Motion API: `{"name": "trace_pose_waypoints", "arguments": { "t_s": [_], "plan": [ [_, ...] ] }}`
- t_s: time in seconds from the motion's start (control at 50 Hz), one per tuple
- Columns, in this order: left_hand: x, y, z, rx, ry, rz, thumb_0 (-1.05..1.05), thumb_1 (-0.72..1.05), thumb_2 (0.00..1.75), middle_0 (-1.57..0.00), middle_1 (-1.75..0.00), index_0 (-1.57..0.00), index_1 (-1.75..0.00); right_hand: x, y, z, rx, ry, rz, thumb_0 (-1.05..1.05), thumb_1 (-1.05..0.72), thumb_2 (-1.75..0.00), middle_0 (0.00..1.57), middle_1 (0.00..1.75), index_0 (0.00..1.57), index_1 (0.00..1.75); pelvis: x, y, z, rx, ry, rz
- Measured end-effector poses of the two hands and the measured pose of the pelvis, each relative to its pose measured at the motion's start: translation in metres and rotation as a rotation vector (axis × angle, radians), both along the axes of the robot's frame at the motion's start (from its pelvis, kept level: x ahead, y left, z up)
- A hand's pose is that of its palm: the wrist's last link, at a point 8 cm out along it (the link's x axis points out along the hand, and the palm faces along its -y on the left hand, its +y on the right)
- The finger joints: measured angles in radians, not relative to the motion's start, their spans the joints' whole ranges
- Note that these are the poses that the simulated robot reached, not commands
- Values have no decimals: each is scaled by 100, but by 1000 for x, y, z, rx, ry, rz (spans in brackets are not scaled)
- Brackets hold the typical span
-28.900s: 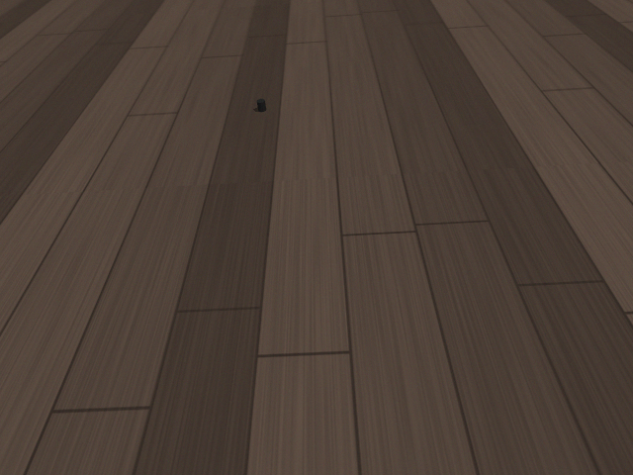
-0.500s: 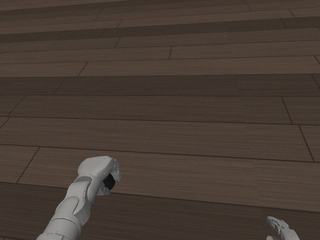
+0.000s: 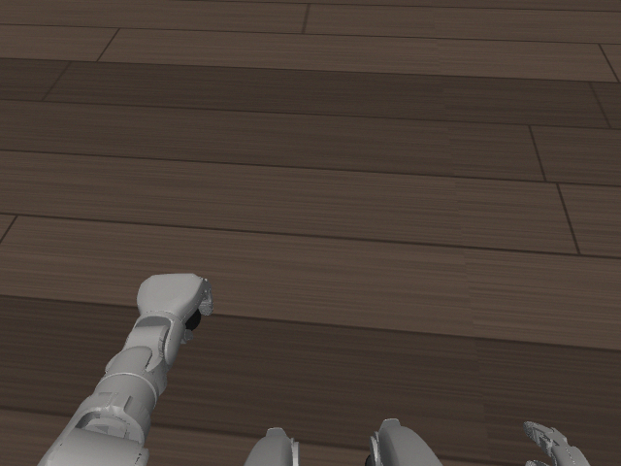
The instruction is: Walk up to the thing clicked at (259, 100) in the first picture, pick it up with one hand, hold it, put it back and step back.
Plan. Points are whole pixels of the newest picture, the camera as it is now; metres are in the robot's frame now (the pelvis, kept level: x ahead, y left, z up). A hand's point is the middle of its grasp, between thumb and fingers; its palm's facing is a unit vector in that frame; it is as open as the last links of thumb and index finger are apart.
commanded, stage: crouch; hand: left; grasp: from above
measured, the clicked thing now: (181, 312) +0.37 +0.23 -0.11
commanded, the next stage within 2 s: lower in 1.48 s
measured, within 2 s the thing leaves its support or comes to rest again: neither
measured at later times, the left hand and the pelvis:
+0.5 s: hand (215, 341) +0.39 +0.24 -0.34, palm faces -0.48 +0.01 -0.88, open 6.2 cm; pelvis -0.05 +0.02 -0.20, yaw -1 degrees
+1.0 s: hand (227, 344) +0.42 +0.24 -0.46, palm faces -0.45 -0.02 -0.89, open 6.1 cm; pelvis -0.05 +0.01 -0.29, yaw -3 degrees
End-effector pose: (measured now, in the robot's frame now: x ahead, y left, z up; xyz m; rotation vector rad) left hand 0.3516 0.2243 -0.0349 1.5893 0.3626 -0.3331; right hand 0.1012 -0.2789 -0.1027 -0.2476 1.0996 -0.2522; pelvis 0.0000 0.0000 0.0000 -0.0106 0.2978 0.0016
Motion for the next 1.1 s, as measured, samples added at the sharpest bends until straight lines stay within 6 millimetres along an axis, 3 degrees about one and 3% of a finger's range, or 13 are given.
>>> {"name": "trace_pose_waypoints", "arguments": {
  "t_s": [0.1,0.22,0.36,0.54,0.68,0.86,1.1],
  "plan": [
    [16,1,-53,12,-19,-10,-5,37,34,-77,-54,-100,-56,-40,-6,-47,-35,77,-34,1,-91,-90,20,30,20,30,-15,4,-46,-11,102,-1],
    [32,2,-114,16,-29,4,-5,36,35,-76,-56,-100,-59,-86,2,-107,-42,171,-75,1,-91,-90,20,29,20,30,-31,11,-102,-21,200,-3],
    [42,7,-179,7,2,41,-5,36,36,-76,-56,-101,-60,-118,21,-169,-5,240,-91,1,-91,-90,20,29,20,30,-45,15,-155,-29,269,-6],
    [49,11,-264,-35,52,13,-4,35,37,-76,-56,-101,-59,-114,28,-224,7,270,-26,1,-90,-89,20,30,20,30,-47,15,-213,-48,347,1],
    [56,16,-312,-44,28,11,-4,35,37,-77,-55,-102,-58,-97,18,-251,-11,281,44,1,-90,-90,20,30,20,30,-44,12,-245,-61,377,4],
    [65,20,-345,-40,23,43,-4,34,38,-78,-54,-103,-57,-92,7,-277,-7,300,87,1,-91,-90,20,29,20,30,-44,8,-272,-62,380,-4],
    [75,15,-382,-51,31,45,-5,35,36,-78,-54,-103,-57,-120,6,-308,4,350,70,0,-92,-90,20,29,20,30,-52,5,-310,-65,353,-23]
  ]
}}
